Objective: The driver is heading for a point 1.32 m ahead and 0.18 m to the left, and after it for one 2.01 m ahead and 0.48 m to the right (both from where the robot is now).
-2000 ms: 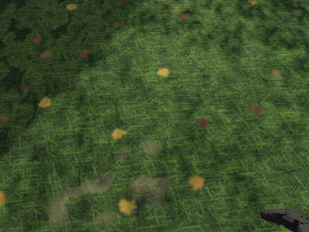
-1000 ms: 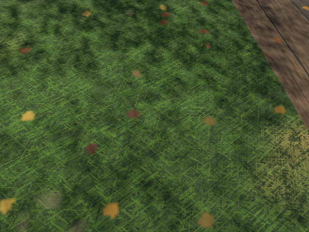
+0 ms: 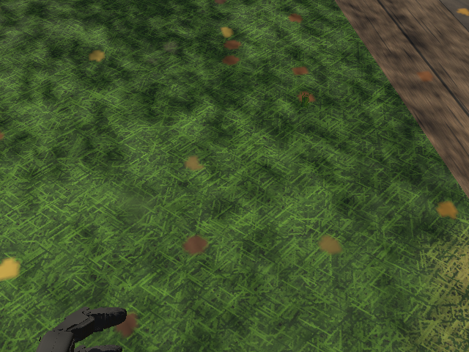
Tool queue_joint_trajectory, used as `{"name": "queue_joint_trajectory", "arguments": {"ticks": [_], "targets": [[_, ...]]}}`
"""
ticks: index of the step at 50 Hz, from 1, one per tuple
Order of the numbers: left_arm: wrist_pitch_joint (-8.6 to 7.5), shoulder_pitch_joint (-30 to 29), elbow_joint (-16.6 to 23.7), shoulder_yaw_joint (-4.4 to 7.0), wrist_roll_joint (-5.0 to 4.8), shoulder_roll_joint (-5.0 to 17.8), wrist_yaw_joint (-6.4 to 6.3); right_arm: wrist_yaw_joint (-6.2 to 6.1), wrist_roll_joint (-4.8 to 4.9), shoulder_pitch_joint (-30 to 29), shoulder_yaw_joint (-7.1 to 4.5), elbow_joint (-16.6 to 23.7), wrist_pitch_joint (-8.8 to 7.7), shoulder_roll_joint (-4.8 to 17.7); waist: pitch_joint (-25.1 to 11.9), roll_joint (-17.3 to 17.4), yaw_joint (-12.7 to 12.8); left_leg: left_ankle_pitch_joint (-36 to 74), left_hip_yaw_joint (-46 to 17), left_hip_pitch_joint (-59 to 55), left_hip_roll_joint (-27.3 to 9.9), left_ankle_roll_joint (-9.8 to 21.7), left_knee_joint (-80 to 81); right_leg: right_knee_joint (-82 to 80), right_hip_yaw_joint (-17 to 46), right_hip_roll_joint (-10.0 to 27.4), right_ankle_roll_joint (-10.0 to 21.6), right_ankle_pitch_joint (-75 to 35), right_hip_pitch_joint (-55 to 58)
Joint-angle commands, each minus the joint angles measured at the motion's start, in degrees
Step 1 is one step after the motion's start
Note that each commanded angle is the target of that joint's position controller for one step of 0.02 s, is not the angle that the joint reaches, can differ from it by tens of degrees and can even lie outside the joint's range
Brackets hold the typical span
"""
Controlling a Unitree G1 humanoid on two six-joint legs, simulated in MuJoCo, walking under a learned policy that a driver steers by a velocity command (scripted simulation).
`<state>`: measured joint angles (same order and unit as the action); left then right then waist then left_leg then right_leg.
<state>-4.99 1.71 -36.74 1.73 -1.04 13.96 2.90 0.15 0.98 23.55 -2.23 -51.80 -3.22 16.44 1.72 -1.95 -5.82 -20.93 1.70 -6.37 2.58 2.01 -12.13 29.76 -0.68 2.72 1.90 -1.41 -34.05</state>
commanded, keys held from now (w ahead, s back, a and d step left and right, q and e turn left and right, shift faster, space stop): w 1.00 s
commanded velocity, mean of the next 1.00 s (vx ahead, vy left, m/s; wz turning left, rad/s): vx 0.50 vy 0.00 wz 0.00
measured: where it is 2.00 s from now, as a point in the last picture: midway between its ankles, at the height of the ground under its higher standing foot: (190, 148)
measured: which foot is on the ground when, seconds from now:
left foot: down 0.00-0.06, up 0.08-0.56, down 0.58-1.00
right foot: up 0.00-0.02, down 0.04-0.60, up 0.62-1.00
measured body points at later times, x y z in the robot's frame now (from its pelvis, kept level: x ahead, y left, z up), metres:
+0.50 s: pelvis +0.28 -0.01 +0.01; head +0.31 -0.01 +0.46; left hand +0.29 +0.28 -0.12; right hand +0.50 -0.24 -0.08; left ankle +0.46 +0.14 -0.70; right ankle +0.18 -0.12 -0.73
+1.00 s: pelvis +0.55 +0.04 +0.01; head +0.58 +0.04 +0.46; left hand +0.75 +0.28 -0.09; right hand +0.56 -0.24 -0.11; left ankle +0.47 +0.12 -0.73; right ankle +0.75 -0.13 -0.68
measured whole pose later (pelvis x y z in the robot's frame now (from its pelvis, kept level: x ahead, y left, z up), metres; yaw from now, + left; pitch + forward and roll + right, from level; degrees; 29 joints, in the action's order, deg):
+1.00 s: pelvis +0.55 +0.04 +0.01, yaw +0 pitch +2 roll +1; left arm -4.0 4.5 -44.0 2.3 -0.6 15.3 1.2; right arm 0.4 0.6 20.5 -2.5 -50.5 -4.4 15.6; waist 0.9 -2.7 -4.5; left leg -13.5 2.7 -0.6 3.9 3.1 -11.2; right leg 34.4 1.6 5.9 -0.3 -4.4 -36.9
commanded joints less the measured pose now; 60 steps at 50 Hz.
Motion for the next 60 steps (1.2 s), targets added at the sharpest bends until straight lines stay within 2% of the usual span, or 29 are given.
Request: {"name": "queue_joint_trajectory", "arguments": {"ticks": [1, 2, 3, 4, 5, 6, 7, 8, 10, 13, 19, 24, 27, 29, 30, 31, 32, 33, 35, 36, 39, 45, 50, 54, 56, 57, 58, 59, 60], "targets": [[-0.99, 2.5, 3.4, 2.94, 0.11, 8.4, 0.07, -0.64, -0.01, -0.3, -2.78, 2.3, 0.41, 11.6, -2.8, 7.9, 6.7, 53.9, -5.3, -1.2, -16.1, 6.8, -11.0, -1.4, -2.4, -3.6, 3.4, 5.3, 8.7], [-0.83, 11.7, 0.8, 4.21, 0.17, 10.9, -0.56, -0.81, -0.25, -1.3, -2.43, 2.7, 0.73, 10.9, -9.0, 7.3, 11.6, 56.9, -3.2, 3.0, -13.5, 5.1, -22.0, -2.3, -2.8, -3.7, 5.5, 2.9, 22.4], [-0.39, 22.5, -1.3, 5.19, 0.92, 14.8, -1.42, -0.97, -1.66, -0.8, -1.26, 4.4, 0.51, 8.1, -18.3, 1.2, 14.9, 38.6, -1.7, 16.9, -10.4, 3.4, -40.3, 1.3, 9.5, 7.4, 9.1, 1.3, 42.5], [-0.47, 23.2, -2.2, 5.46, 1.26, 17.6, -1.00, -0.28, -1.20, 7.5, 0.84, 5.0, -0.83, 0.4, -25.7, -14.1, 9.2, -8.9, -4.2, 39.5, 1.4, 0.1, -59.1, -5.7, 39.3, 20.4, 18.4, 15.2, 59.7], [-0.38, 23.3, -2.0, 4.14, 0.66, 11.7, -1.14, 0.24, 0.23, 2.7, -0.55, 4.5, -2.10, 7.3, -23.6, -8.7, 12.4, -11.3, -10.7, 45.7, -1.1, 0.6, -64.6, -10.7, 42.6, 19.1, 16.6, 21.6, 58.0], [-0.29, 19.0, -2.0, 3.44, 0.53, 10.1, -1.42, 0.56, 1.60, -3.4, -1.30, 6.7, -2.81, 9.4, -13.8, -6.1, 11.8, -6.8, -8.7, 49.1, -4.0, 0.9, -64.6, -12.0, 32.8, 17.1, 14.2, 18.3, 50.1], [-0.24, 15.5, -1.8, 3.16, 0.66, 9.6, -1.43, 0.37, 1.27, -6.5, -1.05, 7.5, -3.19, 8.6, -8.7, -0.6, 10.0, -1.7, -7.0, 47.5, -6.8, 0.8, -61.6, -13.5, 26.1, 14.8, 12.9, 11.5, 41.3], [-0.36, 12.9, -1.7, 2.93, 1.14, 8.6, -1.21, 0.23, 0.36, -7.7, -1.28, 7.7, -3.08, 8.0, -5.3, 0.8, 8.1, 1.4, -6.4, 45.6, -8.5, 0.3, -58.2, -15.2, 21.7, 12.7, 12.4, 5.9, 34.5], [-1.05, 10.9, -2.0, 2.57, 1.53, 7.2, -0.98, 0.22, 0.14, -4.9, -1.25, 6.9, -1.78, 6.3, -4.7, -1.3, 5.0, 4.4, -6.7, 40.1, -10.4, -0.6, -54.9, -18.8, 16.9, 10.4, 12.5, 2.2, 27.9], [-1.92, 11.3, -3.9, 2.96, 0.87, 8.5, -1.13, -0.18, -0.53, -6.7, -0.87, 7.7, -0.31, 4.4, -1.8, -1.4, 4.1, 7.5, -5.6, 41.2, -11.3, -2.5, -49.0, -22.3, 11.7, 9.6, 13.3, -0.3, 23.1], [-0.96, 15.7, -6.9, 3.41, 0.46, 11.0, -2.35, 0.61, -0.72, -19.3, -0.13, 11.1, -1.32, 2.8, 1.4, -0.7, 8.3, 26.1, -3.0, 41.2, -9.2, -3.3, -26.7, -23.5, 4.3, 6.6, 10.3, 0.4, 24.3], [0.39, 19.8, -10.0, 3.84, -0.24, 12.4, -2.69, 2.03, -0.06, -25.8, -0.33, 14.0, -1.98, 4.0, 2.4, -1.3, 10.0, 23.5, -3.4, 42.4, -7.6, -1.3, -19.0, -19.6, 5.7, 10.9, 9.3, 0.7, 33.5], [1.40, 18.6, -10.7, 4.20, -0.29, 13.3, -3.17, 2.49, -0.16, -22.2, -1.12, 13.6, -2.31, 5.9, 0.0, -2.7, 7.0, 16.9, -1.9, 36.3, -5.7, 1.2, -16.7, -13.6, 6.0, 12.0, 7.5, -9.6, 37.4], [1.94, 17.9, -10.3, 3.16, 0.40, 11.0, -3.46, 1.68, -0.49, -6.8, -3.53, 9.3, -2.26, 10.4, -10.4, -0.6, -0.2, 18.2, -1.3, 13.3, -5.3, 4.6, -16.6, 5.9, 1.5, 6.7, 4.4, -17.2, 30.9], [1.19, 23.1, -8.3, 1.33, 1.18, 5.8, -3.25, 1.20, -1.75, 0.4, -4.89, 8.4, -2.04, 16.5, -19.9, 10.6, 0.3, 15.3, -22.7, -9.2, -19.8, 12.1, -17.0, 28.1, -1.5, -0.2, 0.6, 2.4, 10.9], [-0.02, 24.5, -9.1, 0.76, 0.59, 4.5, -2.97, 1.49, -0.75, 2.3, -4.45, 7.6, -1.68, 14.4, -24.7, 19.0, 0.3, 5.1, -43.4, -16.4, -25.2, 17.4, -7.1, 40.3, 4.0, -6.5, -1.0, 34.1, -2.6], [-0.93, 20.2, -8.5, 2.22, -0.87, 10.4, -2.52, 1.56, -0.27, -0.7, -3.16, 8.2, -1.70, 10.6, -17.2, 13.0, -0.4, -1.2, -38.9, -11.5, -23.7, 14.7, -5.2, 45.3, 7.9, -2.7, -0.1, 33.1, -9.0], [-1.37, 15.6, -7.1, 2.31, -1.52, 11.0, -2.36, 1.42, -0.46, -4.3, -2.64, 8.9, -1.65, 8.8, -10.8, 9.6, 0.6, 0.2, -31.0, -4.0, -21.7, 12.5, -4.4, 44.2, 6.1, 0.2, 0.7, 28.2, -10.2], [-0.73, 12.9, -6.9, 2.63, 0.12, 10.0, -2.82, 1.66, -1.37, -10.1, -1.63, 9.6, -1.96, 5.5, -3.8, 5.6, 4.0, 9.7, -21.1, 9.4, -17.0, 10.5, -0.7, 37.0, 5.0, 4.5, 0.5, 19.9, -5.6], [-0.13, 14.6, -7.2, 2.52, 0.20, 9.0, -2.78, 1.68, -1.69, -11.1, -1.67, 9.6, -2.17, 5.7, -3.7, 7.9, 5.6, 12.6, -19.4, 12.9, -16.6, 10.9, 0.8, 35.8, 5.1, 5.2, -0.1, 17.8, -2.3], [1.19, 14.5, -7.5, 2.23, 0.57, 7.1, -3.14, 1.52, -1.17, -10.4, -2.08, 8.3, -3.12, 6.6, -2.5, 6.3, 6.7, 19.8, -13.7, 16.0, -15.3, 12.0, 4.0, 31.2, 4.4, 5.7, -1.7, 13.9, -1.8], [0.50, 3.4, -4.5, 1.51, 0.77, 4.9, -2.52, 0.18, -0.61, -5.8, -2.38, 5.6, -2.38, 8.3, 0.4, 5.0, 3.4, 23.8, -6.1, 13.4, -12.6, 9.6, 5.6, 10.8, 2.4, 4.2, -2.8, -3.1, -3.7], [-0.32, -4.9, -1.7, 1.07, 0.13, 4.7, -0.97, -0.15, -0.12, -0.4, -2.63, 2.6, -1.07, 9.1, 2.8, 4.8, 0.5, 23.5, -6.2, 5.8, -15.4, 9.4, 3.4, 1.7, 1.3, 2.1, -1.6, -3.4, -4.7], [-0.81, -3.7, -1.2, 1.62, 0.16, 6.6, 0.06, -0.72, 0.16, -0.8, -3.21, 1.6, 0.09, 10.1, 1.1, 6.5, 3.1, 35.5, -6.7, -0.2, -17.7, 7.8, -2.7, -1.5, 0.5, 0.1, 1.3, 4.5, -0.4], [-0.84, 8.4, -4.8, 3.60, 0.43, 10.1, -0.48, -0.95, 0.02, -2.8, -3.02, 2.0, 0.68, 10.0, -6.7, 6.4, 9.8, 50.8, -3.6, 2.3, -14.2, 5.6, -16.7, -3.5, -2.5, -3.2, 4.2, 4.0, 17.7], [-0.68, 18.7, -7.2, 4.77, 1.03, 13.6, -1.12, -1.11, -0.82, -2.7, -2.06, 3.2, 0.61, 8.0, -14.8, 3.1, 13.6, 40.2, -1.8, 13.1, -11.4, 3.7, -31.8, -0.4, 5.0, 4.0, 7.5, 1.6, 35.8], [-0.27, 23.5, -8.5, 6.02, 1.24, 18.5, -1.28, -0.43, -1.06, 4.3, 0.03, 4.2, -0.66, 1.1, -22.6, -10.9, 11.0, 7.9, -0.4, 38.1, -0.8, -0.7, -54.1, -3.8, 31.9, 17.9, 17.0, 12.8, 57.8], [-0.16, 23.8, -8.4, 4.52, 0.59, 13.3, -1.27, -0.13, -0.32, 1.9, -0.64, 3.3, -2.05, 4.6, -23.8, -9.9, 12.8, -12.2, -8.8, 45.5, -0.2, -0.1, -61.1, -10.7, 41.8, 19.4, 16.9, 18.4, 58.4], [-0.16, 19.4, -8.0, 3.64, 0.44, 11.2, -1.42, 0.29, 1.35, -3.5, -1.82, 5.1, -2.88, 8.4, -14.4, -6.9, 12.2, -8.9, -8.7, 50.0, -3.6, 0.7, -63.3, -12.2, 33.4, 17.5, 14.0, 19.5, 51.0]]}}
